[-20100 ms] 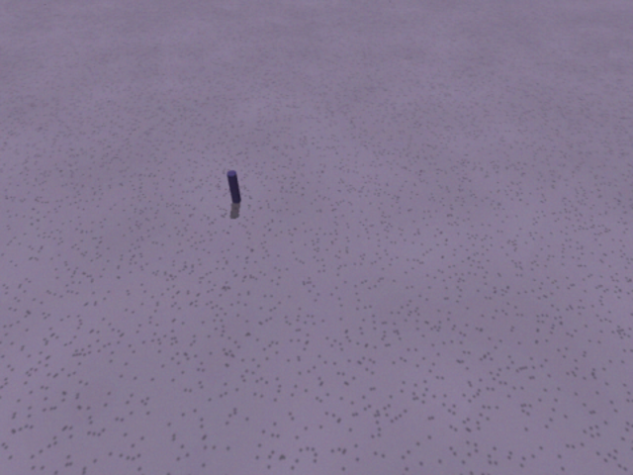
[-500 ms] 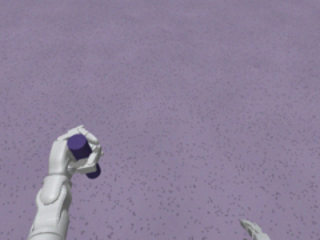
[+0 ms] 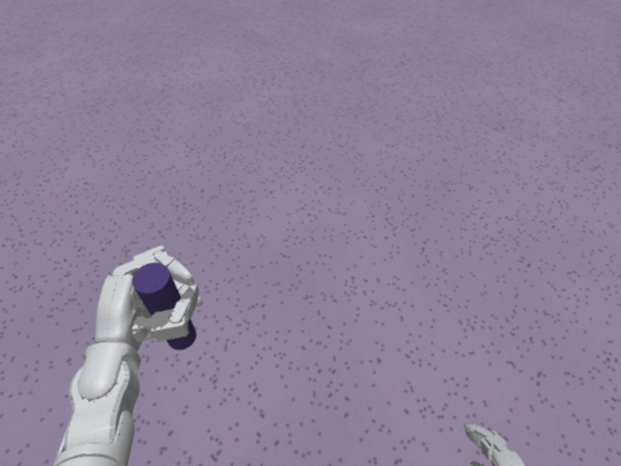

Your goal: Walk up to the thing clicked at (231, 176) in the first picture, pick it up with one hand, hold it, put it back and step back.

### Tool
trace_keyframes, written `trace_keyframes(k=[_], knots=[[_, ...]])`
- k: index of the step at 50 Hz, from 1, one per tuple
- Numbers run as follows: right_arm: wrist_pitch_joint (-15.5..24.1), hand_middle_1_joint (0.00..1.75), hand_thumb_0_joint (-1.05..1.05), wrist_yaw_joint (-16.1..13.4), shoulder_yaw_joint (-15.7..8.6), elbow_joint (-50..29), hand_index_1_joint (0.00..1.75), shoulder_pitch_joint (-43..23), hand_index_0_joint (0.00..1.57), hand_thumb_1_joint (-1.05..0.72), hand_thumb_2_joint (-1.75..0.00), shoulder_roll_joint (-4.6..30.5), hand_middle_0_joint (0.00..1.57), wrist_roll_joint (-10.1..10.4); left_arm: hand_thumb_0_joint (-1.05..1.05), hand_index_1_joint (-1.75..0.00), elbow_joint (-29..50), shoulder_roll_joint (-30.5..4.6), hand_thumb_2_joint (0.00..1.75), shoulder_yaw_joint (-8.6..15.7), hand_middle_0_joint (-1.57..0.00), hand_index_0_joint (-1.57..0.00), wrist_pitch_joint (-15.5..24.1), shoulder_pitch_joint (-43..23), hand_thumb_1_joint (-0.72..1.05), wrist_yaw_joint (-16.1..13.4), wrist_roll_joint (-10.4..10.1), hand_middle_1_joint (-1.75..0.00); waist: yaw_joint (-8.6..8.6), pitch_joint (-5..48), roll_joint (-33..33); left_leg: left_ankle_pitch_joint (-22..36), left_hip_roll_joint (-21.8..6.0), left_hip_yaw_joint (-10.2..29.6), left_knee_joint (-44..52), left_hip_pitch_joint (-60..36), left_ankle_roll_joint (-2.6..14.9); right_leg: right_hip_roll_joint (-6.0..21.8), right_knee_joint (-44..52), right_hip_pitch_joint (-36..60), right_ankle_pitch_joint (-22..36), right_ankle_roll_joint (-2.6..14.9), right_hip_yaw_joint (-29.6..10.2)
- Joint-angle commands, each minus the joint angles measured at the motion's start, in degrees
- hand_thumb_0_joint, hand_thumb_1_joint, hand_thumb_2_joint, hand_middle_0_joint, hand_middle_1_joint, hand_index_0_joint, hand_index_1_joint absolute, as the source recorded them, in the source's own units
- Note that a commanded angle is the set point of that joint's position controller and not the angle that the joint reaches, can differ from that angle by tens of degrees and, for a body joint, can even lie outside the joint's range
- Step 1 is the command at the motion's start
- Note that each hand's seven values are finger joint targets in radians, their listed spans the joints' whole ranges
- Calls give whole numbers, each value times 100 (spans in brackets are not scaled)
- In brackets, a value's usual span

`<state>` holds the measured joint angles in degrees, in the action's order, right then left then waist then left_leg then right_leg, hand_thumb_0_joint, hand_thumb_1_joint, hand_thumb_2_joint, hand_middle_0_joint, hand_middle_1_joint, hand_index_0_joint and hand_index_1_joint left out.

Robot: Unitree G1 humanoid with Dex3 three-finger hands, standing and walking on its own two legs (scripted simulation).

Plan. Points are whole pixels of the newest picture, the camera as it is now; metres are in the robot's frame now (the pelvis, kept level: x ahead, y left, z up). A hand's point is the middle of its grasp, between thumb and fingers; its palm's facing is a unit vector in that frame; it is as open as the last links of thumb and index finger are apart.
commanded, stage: hold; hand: left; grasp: from the side
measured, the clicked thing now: (168, 310) +0.33 +0.18 +0.02
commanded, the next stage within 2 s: crouch in 0.16 s
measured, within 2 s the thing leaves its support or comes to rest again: neither
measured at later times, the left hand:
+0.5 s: hand (182, 312) +0.33 +0.16 +0.02, palm faces +0.02 -1.00 -0.02, open 5.0 cm
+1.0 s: hand (206, 354) +0.37 +0.18 -0.22, palm faces +0.04 -1.00 -0.03, open 5.0 cm
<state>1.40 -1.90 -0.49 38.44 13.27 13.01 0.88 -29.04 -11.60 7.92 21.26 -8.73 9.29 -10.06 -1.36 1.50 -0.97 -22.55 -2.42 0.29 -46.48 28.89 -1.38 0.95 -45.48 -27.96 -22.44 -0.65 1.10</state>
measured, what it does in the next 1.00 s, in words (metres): lowers itself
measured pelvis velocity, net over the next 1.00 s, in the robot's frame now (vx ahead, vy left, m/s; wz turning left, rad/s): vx -0.05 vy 0.00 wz -0.02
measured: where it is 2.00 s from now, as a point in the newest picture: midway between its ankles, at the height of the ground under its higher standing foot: outside the picture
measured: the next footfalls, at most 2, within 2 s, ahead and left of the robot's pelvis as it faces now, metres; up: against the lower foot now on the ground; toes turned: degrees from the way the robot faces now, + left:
none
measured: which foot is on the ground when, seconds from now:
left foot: down 0.00-1.00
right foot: down 0.00-1.00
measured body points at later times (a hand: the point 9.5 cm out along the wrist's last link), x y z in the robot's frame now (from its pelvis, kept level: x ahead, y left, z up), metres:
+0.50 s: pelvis -0.01 -0.01 -0.01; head +0.04 +0.00 +0.44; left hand +0.32 +0.21 +0.03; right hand +0.13 -0.26 -0.12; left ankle +0.01 +0.13 -0.71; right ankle +0.01 -0.13 -0.71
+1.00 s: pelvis -0.05 +0.00 -0.20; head +0.12 +0.01 +0.22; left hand +0.36 +0.23 -0.21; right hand +0.08 -0.26 -0.33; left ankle +0.01 +0.13 -0.71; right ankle +0.01 -0.13 -0.71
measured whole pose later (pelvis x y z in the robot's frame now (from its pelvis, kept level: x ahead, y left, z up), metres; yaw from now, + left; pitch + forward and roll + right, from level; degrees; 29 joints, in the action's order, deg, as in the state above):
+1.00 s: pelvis -0.05 +0.00 -0.20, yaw -1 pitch +31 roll -2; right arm 2.8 2.5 -0.2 39.0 8.2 14.6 -4.0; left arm -55.2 -16.3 18.8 42.4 -29.0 12.5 -8.7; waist -4.7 10.9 -0.4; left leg -38.1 -2.4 3.0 -99.2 92.2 -1.7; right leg 0.8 -98.0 -90.9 -38.1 -0.4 1.2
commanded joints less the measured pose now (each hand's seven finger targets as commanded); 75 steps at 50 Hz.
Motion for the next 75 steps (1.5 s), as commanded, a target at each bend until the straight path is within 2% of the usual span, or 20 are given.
trace_keyframes(k=[1,4,5,15,17,23,24,27,29,31,35,37,39,41,49,54,59,65,68,75], knots=[[215,30,0,-68,-271,-713,30,-173,20,-89,-90,785,20,-5,0,-140,1413,-958,128,425,-131,-132,537,-1933,67,-6,-134,-141,-11,1500,68,1177,156,-39,659,-693,152,-132,650,501,1399,91,109],[205,30,0,-70,-247,-805,30,-246,20,-90,-90,760,20,14,0,-139,1470,-851,125,356,-131,-132,493,-1693,64,50,-197,-140,66,1599,9,1234,190,-97,661,-748,148,-116,716,669,1463,81,73],[218,30,0,-61,-252,-751,30,-187,20,-89,-90,782,20,2,0,-139,1203,-690,126,238,-130,-132,458,-1592,65,81,-211,-140,-38,1545,133,1290,174,-88,633,-738,152,-128,681,650,1529,73,80],[247,30,0,-55,-257,-754,30,-186,20,-86,-90,755,20,-3,0,-133,1617,-859,122,384,-131,-133,524,-1738,72,38,-196,-134,47,1748,-42,1403,185,-111,583,-761,150,-110,624,628,1638,85,66],[230,30,0,-66,-252,-766,30,-279,20,-87,-90,775,20,-5,0,-133,1195,-809,122,385,-131,-132,539,-1674,72,-20,-122,-135,-37,1214,208,1107,183,-120,597,-498,175,-109,673,358,1386,66,71],[219,30,0,7,-338,-627,30,-192,20,-86,-90,805,20,-75,0,-137,645,-841,125,552,-134,-135,786,-1837,68,-38,-42,-138,-63,1217,205,927,195,-118,247,-1,209,-66,380,-33,1288,73,17],[235,30,0,37,-324,-609,30,-192,20,-87,-90,785,20,-99,0,-136,250,-584,125,390,-133,-134,853,-1858,66,14,-68,-137,-174,1098,279,747,188,-88,142,203,215,-79,273,-284,1109,77,25],[325,30,0,114,-404,-580,30,-137,20,-87,-90,874,20,-140,0,-137,-82,-524,124,426,-133,-134,1174,-1875,66,130,-103,-138,-193,1457,169,794,174,-9,-326,496,193,-103,-245,-763,1073,115,51],[356,30,0,133,-419,-580,30,-87,20,-87,-90,868,20,-188,0,-138,-158,-859,125,684,-134,-135,1454,-2126,66,172,-38,-139,-193,1898,81,737,200,-14,-812,878,213,-85,-607,-1121,1028,114,-13],[411,30,0,201,-396,-582,30,-46,20,-88,-90,862,20,-229,0,-139,-559,-616,126,509,-135,-136,1736,-2246,63,268,-64,-141,-320,1934,283,460,207,42,-1225,1492,220,-109,-1039,-1609,763,122,0],[492,30,0,264,-382,-606,30,-73,20,-88,-90,936,20,-293,0,-142,-602,-1108,128,911,-136,-137,2343,-2732,64,343,-95,-143,-268,2765,-11,73,220,137,-2199,2448,223,-88,-1970,-2596,232,161,-105],[509,30,0,303,-350,-689,30,-118,20,-88,-90,990,20,-302,0,-140,-827,-931,126,780,-134,-135,2513,-2717,61,373,-121,-141,-269,2982,-245,4,224,205,-2532,2736,179,-117,-2450,-3175,89,211,-51],[473,30,0,312,-335,-638,30,-60,20,-87,-90,1072,20,-339,0,-139,-583,-1404,126,1097,-134,-134,2683,-3135,62,342,-89,-139,-160,3624,-584,355,205,251,-2929,2731,169,-122,-2933,-3630,268,250,-18],[433,30,0,315,-320,-588,30,-45,20,-88,-90,1121,20,-380,0,-138,-886,-1300,126,902,-134,-134,2708,-3398,60,376,7,-139,-301,3774,-645,523,190,300,-3285,2963,162,-150,-3366,-4119,361,279,45],[243,30,0,422,-317,-391,30,95,20,-89,-91,1229,20,-505,0,-140,-1581,-1499,132,1430,-133,-133,2610,-3555,63,298,-35,-139,-281,4570,-212,752,188,280,-4576,4304,246,-152,-4386,-4619,615,208,-37],[211,30,0,543,-336,-173,30,134,20,-89,-90,1224,20,-594,0,-141,-2084,-1392,131,1241,-135,-135,2663,-3982,63,466,207,-141,-538,4422,-84,390,180,283,-5263,5094,271,-182,-5076,-5585,309,237,102],[199,30,0,633,-233,-120,30,58,20,-89,-90,1213,20,-689,0,-139,-2153,-1915,130,1717,-129,-130,2886,-4540,61,375,269,-139,-479,4511,-145,-354,210,170,-5914,6014,266,-162,-5555,-5909,-317,208,2],[125,30,0,673,-144,12,30,-23,20,-89,-91,1246,20,-782,0,-140,-2123,-2514,133,2006,-130,-130,3094,-5177,60,153,513,-140,-499,4491,-706,-1028,194,51,-6369,6513,187,-195,-6109,-6482,-938,239,37],[102,30,0,676,-130,12,30,-89,20,-90,-91,1337,20,-796,0,-141,-2187,-2336,133,1789,-132,-132,3068,-5560,59,136,594,-141,-707,4322,-1008,-1418,188,106,-6408,6489,158,-214,-6436,-7115,-1149,287,296],[18,30,0,684,9,53,30,-63,20,-89,-90,1545,20,-852,0,-137,-2805,-2504,128,1860,-131,-131,2822,-5426,56,193,583,-137,-855,3869,-820,-1772,219,143,-6958,7201,211,-216,-6846,-7544,-1390,228,520]])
